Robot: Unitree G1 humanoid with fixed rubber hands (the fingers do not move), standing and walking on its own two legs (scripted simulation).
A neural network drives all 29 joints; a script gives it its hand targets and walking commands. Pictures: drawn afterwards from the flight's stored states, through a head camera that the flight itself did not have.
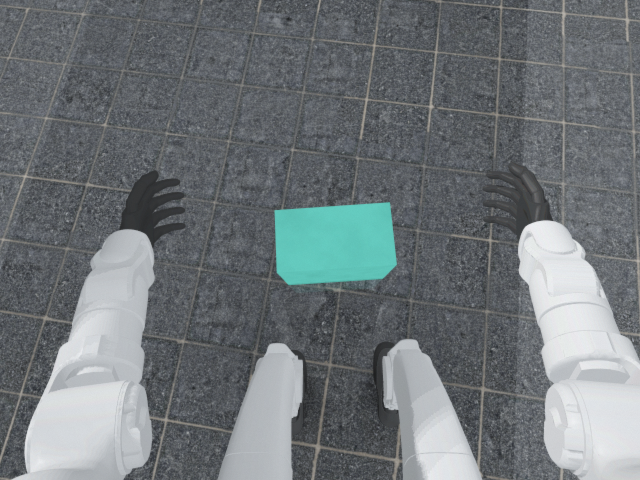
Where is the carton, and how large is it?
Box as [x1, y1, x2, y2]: [275, 202, 396, 284]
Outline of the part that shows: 389,202 275,210 276,265 278,274 288,284 382,278 396,264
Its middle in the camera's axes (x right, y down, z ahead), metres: +0.03 +0.03 +0.97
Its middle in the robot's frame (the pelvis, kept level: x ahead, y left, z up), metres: +0.47 +0.01 -0.56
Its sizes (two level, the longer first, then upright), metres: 0.262 0.143 0.241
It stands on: the floor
